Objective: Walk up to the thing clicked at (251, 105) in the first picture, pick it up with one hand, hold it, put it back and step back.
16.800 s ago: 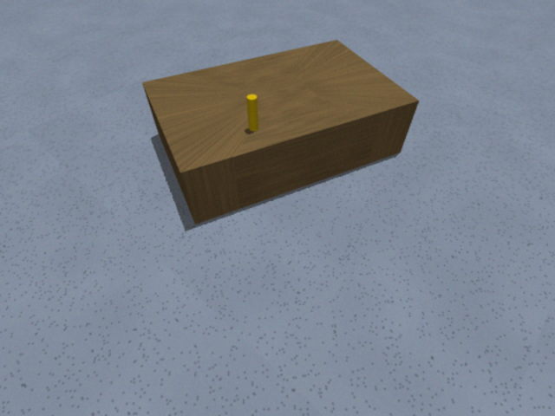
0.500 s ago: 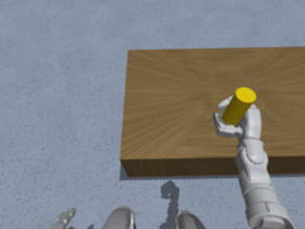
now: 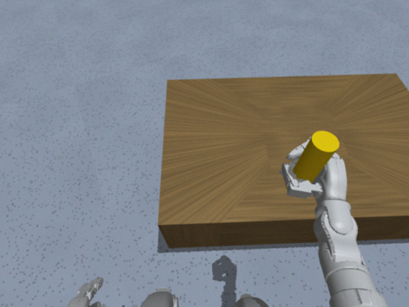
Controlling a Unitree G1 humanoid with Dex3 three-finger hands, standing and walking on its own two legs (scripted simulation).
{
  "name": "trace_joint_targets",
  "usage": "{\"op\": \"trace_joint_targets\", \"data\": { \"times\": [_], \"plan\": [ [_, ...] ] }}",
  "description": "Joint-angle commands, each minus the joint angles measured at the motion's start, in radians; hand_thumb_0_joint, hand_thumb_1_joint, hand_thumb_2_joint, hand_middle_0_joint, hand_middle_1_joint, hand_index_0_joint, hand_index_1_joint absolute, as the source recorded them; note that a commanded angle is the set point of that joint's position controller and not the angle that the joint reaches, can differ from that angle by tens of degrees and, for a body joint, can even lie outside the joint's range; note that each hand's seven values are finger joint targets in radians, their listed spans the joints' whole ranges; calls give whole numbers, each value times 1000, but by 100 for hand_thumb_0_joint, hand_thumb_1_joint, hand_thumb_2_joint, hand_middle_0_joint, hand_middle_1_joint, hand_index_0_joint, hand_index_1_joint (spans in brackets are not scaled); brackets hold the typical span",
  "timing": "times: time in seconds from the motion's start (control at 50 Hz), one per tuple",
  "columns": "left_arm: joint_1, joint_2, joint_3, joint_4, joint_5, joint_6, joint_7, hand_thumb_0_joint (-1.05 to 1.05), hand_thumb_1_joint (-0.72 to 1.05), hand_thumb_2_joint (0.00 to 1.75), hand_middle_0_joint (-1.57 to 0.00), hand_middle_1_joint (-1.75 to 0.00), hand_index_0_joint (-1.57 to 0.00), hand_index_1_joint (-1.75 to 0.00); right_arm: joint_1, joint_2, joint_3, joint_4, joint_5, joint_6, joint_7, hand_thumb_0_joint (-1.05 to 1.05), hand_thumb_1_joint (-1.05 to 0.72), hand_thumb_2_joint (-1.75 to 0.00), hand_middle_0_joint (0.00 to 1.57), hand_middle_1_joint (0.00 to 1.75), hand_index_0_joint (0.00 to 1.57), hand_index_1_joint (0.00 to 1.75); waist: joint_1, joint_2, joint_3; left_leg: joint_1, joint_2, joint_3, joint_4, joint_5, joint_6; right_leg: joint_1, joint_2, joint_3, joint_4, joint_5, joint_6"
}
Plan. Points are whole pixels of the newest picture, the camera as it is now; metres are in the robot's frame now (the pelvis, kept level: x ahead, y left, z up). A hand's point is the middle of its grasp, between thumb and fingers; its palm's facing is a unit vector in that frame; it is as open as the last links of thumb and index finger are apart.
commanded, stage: hold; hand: right
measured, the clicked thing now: (308, 166) +0.35 -0.19 +0.06
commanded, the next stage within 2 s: none
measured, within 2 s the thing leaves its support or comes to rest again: neither
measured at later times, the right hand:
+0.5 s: hand (303, 173) +0.34 -0.18 +0.05, palm faces +0.13 +0.99 -0.01, open 5.6 cm
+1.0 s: hand (301, 171) +0.34 -0.17 +0.06, palm faces +0.14 +0.99 +0.00, open 5.6 cm
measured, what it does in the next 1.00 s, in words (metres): stands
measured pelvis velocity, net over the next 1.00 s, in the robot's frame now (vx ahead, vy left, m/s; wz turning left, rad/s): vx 0.00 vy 0.00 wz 0.00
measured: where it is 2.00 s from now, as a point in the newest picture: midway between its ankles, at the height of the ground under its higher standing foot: outside the picture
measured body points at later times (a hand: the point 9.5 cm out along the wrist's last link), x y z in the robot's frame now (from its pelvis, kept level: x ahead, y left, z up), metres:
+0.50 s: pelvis +0.00 -0.01 +0.01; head +0.06 -0.02 +0.45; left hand +0.13 +0.24 -0.10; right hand +0.33 -0.23 +0.06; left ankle +0.03 +0.14 -0.69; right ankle -0.02 -0.12 -0.69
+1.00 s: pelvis +0.00 +0.00 +0.01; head +0.05 -0.01 +0.46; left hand +0.13 +0.24 -0.10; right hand +0.33 -0.22 +0.07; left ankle +0.03 +0.14 -0.69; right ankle -0.02 -0.12 -0.69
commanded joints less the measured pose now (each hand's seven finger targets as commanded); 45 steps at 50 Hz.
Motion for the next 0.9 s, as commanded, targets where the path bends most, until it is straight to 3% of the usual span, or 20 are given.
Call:
{"op": "trace_joint_targets", "data": {
  "times": [0.0, 0.1, 0.16, 0.26, 0.3, 0.32, 0.36, 0.38, 0.4, 0.48, 0.54, 0.56, 0.6, 0.62, 0.68, 0.72, 0.78, 0.8, 0.86, 0.88],
  "plan": [
    [12, 129, 45, -114, 4, -37, 11, 0, 88, 90, -20, -30, -20, -30, -297, -148, -59, -282, 18, -89, -7, 0, -61, -135, 143, 147, 144, 147, -4, -3, -340, 293, -18, 3, -99, 292, 32, 93, 30, -18, -135, 332, -18],
    [5, 130, 44, -115, 3, -34, 13, 0, 88, 91, -20, -30, -20, -31, -283, -131, -36, -295, 16, -84, -7, 0, -61, -133, 144, 146, 144, 146, -4, -26, -311, 282, -21, 9, -97, 310, 35, 110, 26, -13, -148, 374, -10],
    [17, 128, 45, -114, 3, -30, 10, 0, 87, 91, -21, -30, -20, -31, -269, -141, -42, -320, 15, -87, -6, 0, -58, -134, 145, 147, 145, 147, -14, -36, -362, 322, -16, 5, -91, 367, 38, 138, 28, -16, -145, 428, -6],
    [13, 134, 49, -110, 3, -27, 10, 0, 87, 91, -21, -31, -20, -31, -246, -108, -17, -282, 15, -74, 1, 0, -59, -135, 146, 148, 146, 148, 3, -42, -316, 279, -25, 19, -89, 351, 41, 153, 17, -2, -158, 483, 3],
    [8, 133, 51, -114, 2, -24, 9, 0, 88, 91, -21, -31, -20, -31, -288, -143, -41, -354, 18, -79, -4, 0, -59, -135, 146, 148, 146, 148, -11, -49, -339, 293, -24, 17, -101, 332, 38, 168, 19, -4, -162, 445, 0],
    [6, 132, 47, -118, 1, -24, 11, 0, 88, 91, -21, -31, -20, -31, -242, -118, -29, -274, 13, -66, -6, 0, -61, -134, 145, 147, 145, 147, -2, -12, -294, 286, -24, 17, -111, 313, 36, 144, 20, -7, -168, 404, -6],
    [-3, 128, 45, -121, 1, -27, 8, 0, 88, 91, -21, -31, -20, -31, -244, -115, -27, -299, 19, -68, -4, 0, -60, -134, 144, 146, 145, 146, -4, -3, -289, 301, -23, 19, -117, 305, 35, 128, 23, -7, -178, 378, -8],
    [-7, 127, 44, -120, 0, -27, 8, 0, 88, 90, -21, -31, -21, -31, -264, -129, -23, -354, 18, -71, -2, 0, -59, -133, 144, 146, 144, 146, -18, -41, -316, 311, -19, 13, -119, 308, 37, 149, 25, -11, -179, 382, -6],
    [-9, 128, 41, -122, -2, -25, 9, 0, 88, 90, -21, -31, -21, -31, -228, -110, -13, -286, 17, -62, -2, 0, -60, -132, 144, 145, 144, 145, -6, -25, -274, 290, -24, 20, -120, 297, 36, 149, 21, -7, -185, 385, -4],
    [-19, 122, 39, -129, -3, -27, 8, 0, 88, 90, -21, -31, -21, -31, -240, -122, -19, -338, 15, -61, -9, 0, -62, -133, 144, 146, 144, 146, -17, -19, -281, 311, -23, 19, -132, 278, 34, 149, 23, -7, -195, 352, -6],
    [-11, 132, 48, -134, -4, -31, 8, 0, 89, 91, -21, -31, -20, -31, -223, -125, -25, -381, 21, -56, -13, 0, -60, -132, 144, 145, 144, 145, -19, -28, -324, 329, -24, 19, -131, 312, 35, 181, 21, -6, -199, 397, -3],
    [-25, 121, 36, -128, -4, -30, 6, 0, 88, 91, -21, -31, -21, -31, -195, -83, 8, -293, 18, -45, -12, 0, -61, -133, 145, 146, 145, 146, -3, -16, -230, 285, -27, 26, -134, 274, 34, 145, 17, -2, -206, 367, -3],
    [-15, 124, 43, -121, -3, -33, 10, 0, 89, 90, -21, -31, -21, -31, -277, -125, -22, -362, 18, -57, -19, 0, -62, -133, 144, 145, 144, 145, -9, -27, -284, 302, -23, 18, -135, 280, 33, 158, 20, -5, -200, 358, -6],
    [-16, 123, 40, -119, -3, -34, 9, 0, 88, 91, -21, -31, -20, -31, -229, -103, -9, -306, 16, -49, -19, 0, -62, -133, 144, 146, 144, 146, -7, -14, -245, 288, -26, 24, -137, 260, 34, 145, 16, 0, -210, 346, -5],
    [-18, 125, 41, -130, -4, -36, 6, 0, 88, 90, -21, -31, -20, -31, -228, -91, 11, -343, 14, -47, -16, 0, -59, -132, 144, 145, 144, 145, -7, -18, -274, 299, -26, 22, -142, 265, 36, 170, 17, 1, -214, 349, -5],
    [-24, 123, 38, -125, -4, -37, 6, 0, 89, 90, -21, -31, -21, -31, -260, -119, -9, -356, 14, -52, -17, 0, -61, -132, 143, 145, 143, 145, -13, -32, -265, 308, -23, 17, -148, 244, 34, 159, 21, -5, -217, 313, -7],
    [-30, 118, 35, -123, -3, -42, 7, 0, 89, 90, -21, -31, -20, -31, -278, -115, -3, -384, 15, -57, -22, 0, -62, -132, 144, 144, 144, 144, -13, -51, -288, 302, -25, 20, -146, 247, 35, 187, 17, 1, -222, 326, -2],
    [-31, 130, 43, -128, -5, -44, 9, 0, 88, 91, -21, -31, -20, -31, -258, -131, -23, -378, 18, -53, -24, 0, -62, -133, 144, 146, 145, 146, -17, -40, -294, 308, -26, 18, -147, 256, 33, 191, 17, 0, -220, 332, -3],
    [-26, 111, 31, -118, -3, -47, 10, 0, 88, 91, -20, -31, -20, -31, -231, -89, 9, -347, 19, -43, -23, 0, -61, -134, 146, 147, 146, 147, -12, -18, -273, 320, -23, 21, -145, 292, 32, 178, 20, -6, -212, 372, -5],
    [-12, 122, 37, -112, -4, -44, 10, 0, 88, 91, -21, -31, -20, -31, -224, -106, -9, -321, 18, -41, -24, 0, -60, -135, 145, 148, 146, 148, -10, -14, -284, 327, -23, 21, -141, 313, 35, 180, 19, -5, -211, 398, -2]
  ]
}}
